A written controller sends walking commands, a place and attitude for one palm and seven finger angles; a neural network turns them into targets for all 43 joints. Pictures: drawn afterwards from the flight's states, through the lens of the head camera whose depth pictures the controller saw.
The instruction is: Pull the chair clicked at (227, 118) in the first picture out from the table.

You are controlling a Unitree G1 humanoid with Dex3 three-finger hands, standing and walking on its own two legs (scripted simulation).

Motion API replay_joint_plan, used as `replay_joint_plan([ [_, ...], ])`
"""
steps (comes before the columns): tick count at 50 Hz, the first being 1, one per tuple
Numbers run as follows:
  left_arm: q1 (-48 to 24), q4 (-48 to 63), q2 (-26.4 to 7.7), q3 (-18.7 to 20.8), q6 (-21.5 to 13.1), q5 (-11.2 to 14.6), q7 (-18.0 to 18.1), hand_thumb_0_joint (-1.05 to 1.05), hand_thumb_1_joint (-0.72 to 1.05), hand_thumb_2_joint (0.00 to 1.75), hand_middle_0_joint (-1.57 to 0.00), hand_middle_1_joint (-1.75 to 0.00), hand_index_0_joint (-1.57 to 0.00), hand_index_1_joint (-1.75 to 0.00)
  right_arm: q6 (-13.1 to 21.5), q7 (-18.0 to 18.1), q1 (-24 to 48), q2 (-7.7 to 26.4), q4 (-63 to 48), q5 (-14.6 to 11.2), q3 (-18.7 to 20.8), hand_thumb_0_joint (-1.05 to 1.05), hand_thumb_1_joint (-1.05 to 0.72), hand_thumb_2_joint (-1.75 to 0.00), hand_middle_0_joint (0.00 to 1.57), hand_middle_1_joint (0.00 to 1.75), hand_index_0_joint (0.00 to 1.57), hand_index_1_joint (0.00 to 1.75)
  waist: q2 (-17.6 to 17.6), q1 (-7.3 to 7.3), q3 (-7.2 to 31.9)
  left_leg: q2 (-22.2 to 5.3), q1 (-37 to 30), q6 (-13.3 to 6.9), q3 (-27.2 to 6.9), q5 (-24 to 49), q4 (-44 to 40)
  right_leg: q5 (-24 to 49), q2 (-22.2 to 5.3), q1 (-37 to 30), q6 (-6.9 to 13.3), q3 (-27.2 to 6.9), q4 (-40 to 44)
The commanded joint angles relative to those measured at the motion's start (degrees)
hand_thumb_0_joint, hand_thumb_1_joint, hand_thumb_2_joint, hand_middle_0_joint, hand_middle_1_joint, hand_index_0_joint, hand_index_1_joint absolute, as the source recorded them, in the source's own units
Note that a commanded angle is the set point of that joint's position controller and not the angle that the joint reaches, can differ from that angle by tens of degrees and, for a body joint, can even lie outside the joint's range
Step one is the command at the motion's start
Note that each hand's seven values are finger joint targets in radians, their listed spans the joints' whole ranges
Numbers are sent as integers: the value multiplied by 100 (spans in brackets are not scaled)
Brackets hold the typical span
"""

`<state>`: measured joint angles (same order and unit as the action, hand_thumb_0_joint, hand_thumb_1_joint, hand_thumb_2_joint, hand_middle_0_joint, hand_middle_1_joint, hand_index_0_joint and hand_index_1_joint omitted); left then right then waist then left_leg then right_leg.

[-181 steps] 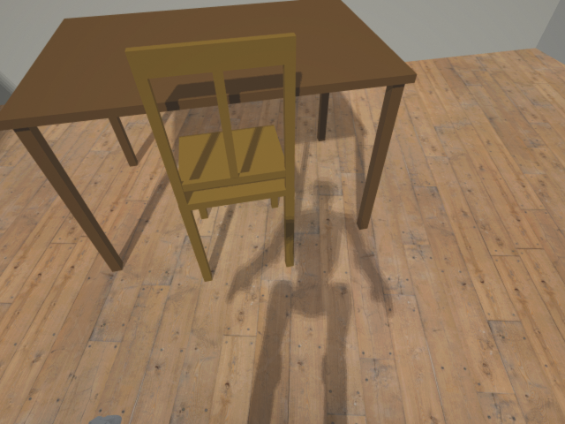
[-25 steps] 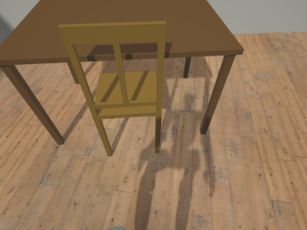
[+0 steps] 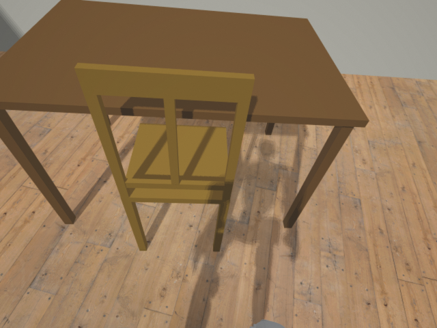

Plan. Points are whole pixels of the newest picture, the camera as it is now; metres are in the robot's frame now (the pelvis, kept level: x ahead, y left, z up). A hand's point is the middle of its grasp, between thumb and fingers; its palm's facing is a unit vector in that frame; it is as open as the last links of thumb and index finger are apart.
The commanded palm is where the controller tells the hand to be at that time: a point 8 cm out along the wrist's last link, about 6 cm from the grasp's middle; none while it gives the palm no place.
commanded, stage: take the last steps up to it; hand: left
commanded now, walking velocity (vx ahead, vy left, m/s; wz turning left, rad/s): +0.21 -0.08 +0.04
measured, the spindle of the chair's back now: (172, 146) +0.57 +0.17 -0.07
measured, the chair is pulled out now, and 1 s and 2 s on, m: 0.00 0.00 0.00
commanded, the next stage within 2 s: come to a stop and stand still in 0.16 s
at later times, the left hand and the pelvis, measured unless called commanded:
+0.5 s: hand (168, 326) +0.16 +0.11 -0.17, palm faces +0.08 -0.97 -0.22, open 7.2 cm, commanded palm none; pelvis +0.12 -0.07 -0.01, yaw +1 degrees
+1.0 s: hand out of the picture +0.08 +0.20 -0.19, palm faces +0.03 -0.98 -0.18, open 7.4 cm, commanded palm none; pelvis +0.09 +0.00 +0.00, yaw -1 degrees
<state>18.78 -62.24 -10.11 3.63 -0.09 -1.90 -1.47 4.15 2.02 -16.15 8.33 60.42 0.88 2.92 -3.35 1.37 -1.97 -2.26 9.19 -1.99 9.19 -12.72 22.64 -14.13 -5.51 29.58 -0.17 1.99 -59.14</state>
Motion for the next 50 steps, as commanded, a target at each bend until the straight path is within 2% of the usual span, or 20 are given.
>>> replay_joint_plan([
  [1, -16, 341, -92, 15, -79, 30, -8, 0, 90, 90, -20, -30, -20, -30, 44, -23, -374, 772, -115, 29, 105, 0, -90, -90, 20, 30, 20, 30, 987, -104, -111, -1255, -82, -812, -760, 1135, -1199, 239, -142, 140, -76, 152, 951],
  [4, -465, 477, -165, 8, -120, 50, -5, 0, 90, 90, -20, -30, -20, -30, -20, -55, -492, 848, -18, 71, 145, 0, -90, -90, 20, 30, 20, 30, 1106, -276, -224, -1298, 4, -793, -783, 955, -1002, 92, -38, -233, -40, 358, 1884],
  [7, -201, 366, -235, 43, -165, 32, 2, 0, 90, 90, -20, -30, -20, -30, -104, -62, -416, 941, 25, 86, 190, 0, -90, -90, 20, 30, 20, 30, 1099, -133, -98, -1229, 262, -582, -748, 330, -453, 268, 208, -1148, 14, 594, 2549],
  [8, 188, 229, -338, 77, -202, 28, 18, 0, 90, 90, -20, -30, -20, -30, -132, -70, -412, 910, 36, 83, 176, 0, -90, -90, 20, 30, 20, 30, 865, 48, 92, -1032, 440, -409, -626, 9, 52, 421, 305, -1795, 45, 622, 2949],
  [9, 656, 51, -627, 133, -268, 8, 61, 0, 90, 90, -20, -30, -20, -30, -129, -108, -445, 719, 66, 55, 140, 0, -90, -90, 20, 30, 20, 30, 218, 260, 301, -672, 978, -189, -334, -424, 968, 486, 85, -2621, 118, 228, 3234],
  [10, 1116, -72, -1142, 222, -332, -15, 126, 0, 90, 90, -20, -30, -20, -30, -124, -143, -629, 319, -3, 29, 49, 0, -90, -90, 20, 30, 20, 30, -1228, 393, 627, -48, 1963, 45, 51, -1663, 2491, 541, -1091, -3414, 488, -1341, 3804],
  [11, 1334, -63, -1413, 219, -314, 69, 165, 0, 90, 90, -20, -30, -20, -30, -169, -125, -583, 321, -137, -16, 8, 0, -90, -90, 20, 30, 20, 30, -1551, 401, 808, 109, 2264, 23, -374, -2490, 3702, 545, -1823, -3312, 922, -2429, 4558],
  [12, 1048, -16, -1199, 180, -287, 96, 192, 0, 90, 90, -20, -30, -20, -30, -170, -113, -404, 337, -139, 3, 39, 0, -90, -90, 20, 30, 20, 30, -889, 318, 428, -75, 2448, -31, -722, -2064, 4297, 539, -1726, -2939, 1106, -2173, 4645],
  [13, 657, 23, -961, 146, -337, 80, 210, 0, 90, 90, -20, -30, -20, -30, -159, -119, -380, 304, -83, 7, 52, 0, -90, -90, 20, 30, 20, 30, -1070, 151, 356, -191, 2395, -8, -764, -1610, 4531, 1033, -1505, -2561, 1056, -1992, 4623],
  [16, -204, 255, -427, -61, -343, 70, 327, 0, 90, 90, -20, -30, -20, -30, -280, -36, -549, 165, 196, -12, -61, 0, -90, -90, 20, 30, 20, 30, -144, -245, 166, -365, 1532, 270, -896, -1159, 3770, 3891, -1232, -1748, 978, -724, 4152],
  [19, -190, 304, -649, -17, -229, 48, 406, 0, 90, 90, -20, -30, -20, -30, -481, -23, -424, 57, 152, -93, -58, 0, -90, -90, 20, 30, 20, 30, -29, -152, 252, -89, 1219, 412, -683, -1092, 2831, 4830, -1227, -1847, 1063, -395, 3869],
  [28, -180, 465, -1017, 168, 14, 3, 477, 0, 90, 90, -20, -30, -20, -30, -684, -85, 433, 468, -432, -54, 131, 0, -90, -90, 20, 30, 20, 30, -582, 52, 212, 64, 1324, 447, -903, -1218, 2474, 4078, -1489, -2083, 1256, -772, 3726],
  [32, -504, 546, -1036, 161, 91, 47, 430, 0, 90, 90, -20, -30, -20, -30, -572, -87, -6, 447, -336, -52, 109, 0, -90, -90, 20, 30, 20, 30, -510, -234, 314, 141, -36, 396, -649, 318, 451, 2271, -925, -1511, 678, -459, 3291],
  [33, -390, 550, -820, 108, 122, 68, 419, 0, 90, 90, -20, -30, -20, -30, -494, -76, -137, 637, -308, -27, 113, 0, -90, -90, 20, 30, 20, 30, 74, -231, 459, -226, -492, 315, -921, 1110, -34, 1266, -517, -1356, 390, -258, 2797],
  [34, -123, 591, -480, 38, 171, 104, 406, 0, 90, 90, -20, -30, -20, -30, -438, -71, -9, 1058, -451, 11, 172, 0, -90, -90, 20, 30, 20, 30, 1473, -94, 436, -1344, -356, -56, -2229, 2288, -449, -907, 148, -897, -9, 161, 2209],
  [35, -113, 565, -403, -3, 204, 112, 448, 0, 90, 90, -20, -30, -20, -30, -464, -49, 233, 1238, -563, 38, 142, 0, -90, -90, 20, 30, 20, 30, 1857, -84, 361, -1815, 293, -564, -2649, 2822, -680, -1960, 402, -1044, -111, -1, 1372],
  [36, -174, 490, -459, 0, 232, 93, 463, 0, 90, 90, -20, -30, -20, -30, -460, -15, 468, 1078, -578, 62, 68, 0, -90, -90, 20, 30, 20, 30, 1431, -66, 226, -1728, 796, -753, -2354, 2161, -816, -1893, 353, -1319, -53, -301, 861],
  [37, -116, 390, -456, 6, 275, 82, 444, 0, 90, 90, -20, -30, -20, -30, -410, 49, 683, 910, -586, 48, 13, 0, -90, -90, 20, 30, 20, 30, 1591, 42, 72, -1489, 924, -683, -2229, 1666, -991, -1578, 347, -1221, -70, -483, 662],
  [40, 70, 175, -527, 18, 248, 75, 343, 0, 90, 90, -20, -30, -20, -30, -391, 108, 713, 865, -518, 36, -40, 0, -90, -90, 20, 30, 20, 30, 872, 40, 28, -1321, 518, -624, -2032, 1262, -959, -953, 424, -893, -131, -603, 358],
  [50, 14, 262, -590, 69, 359, 32, 235, 0, 90, 90, -20, -30, -20, -30, -387, 157, -106, 1012, -185, 38, 121, 0, -90, -90, 20, 30, 20, 30, 1012, -302, 372, -1436, -572, -537, -2166, 25, -1266, -905, 421, -449, -220, -589, 696],
])
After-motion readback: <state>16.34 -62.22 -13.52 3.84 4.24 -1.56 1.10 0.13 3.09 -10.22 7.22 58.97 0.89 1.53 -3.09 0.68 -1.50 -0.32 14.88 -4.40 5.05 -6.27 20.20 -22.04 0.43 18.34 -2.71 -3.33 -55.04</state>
